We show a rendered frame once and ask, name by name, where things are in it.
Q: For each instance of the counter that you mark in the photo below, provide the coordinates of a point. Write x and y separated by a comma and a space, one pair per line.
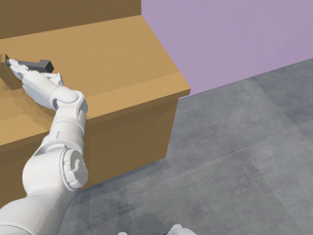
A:
104, 49

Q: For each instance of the robot left hand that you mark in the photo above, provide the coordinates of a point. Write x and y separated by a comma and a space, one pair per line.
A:
38, 85

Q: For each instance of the tap lever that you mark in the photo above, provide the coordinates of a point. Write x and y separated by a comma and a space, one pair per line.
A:
44, 66

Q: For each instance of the robot right shin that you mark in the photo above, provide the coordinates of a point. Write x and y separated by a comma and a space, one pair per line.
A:
176, 226

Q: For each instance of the left robot upper arm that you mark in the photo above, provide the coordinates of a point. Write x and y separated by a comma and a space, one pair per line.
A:
51, 181

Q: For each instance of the left robot forearm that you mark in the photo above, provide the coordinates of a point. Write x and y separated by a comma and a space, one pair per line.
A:
68, 127

